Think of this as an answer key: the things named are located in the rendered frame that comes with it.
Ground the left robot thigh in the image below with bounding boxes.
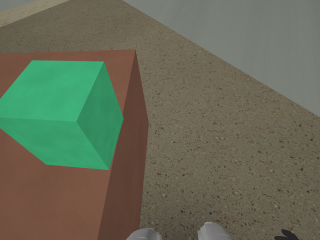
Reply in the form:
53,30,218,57
126,228,162,240

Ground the pedestal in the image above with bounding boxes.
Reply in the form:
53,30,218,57
0,49,149,240

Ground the robot right hand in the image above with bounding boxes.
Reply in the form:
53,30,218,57
274,229,299,240

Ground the robot thigh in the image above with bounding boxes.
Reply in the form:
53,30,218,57
126,228,162,240
197,223,233,240

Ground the carton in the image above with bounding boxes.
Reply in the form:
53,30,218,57
0,60,124,170

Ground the right robot thigh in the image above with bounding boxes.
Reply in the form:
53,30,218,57
197,223,233,240

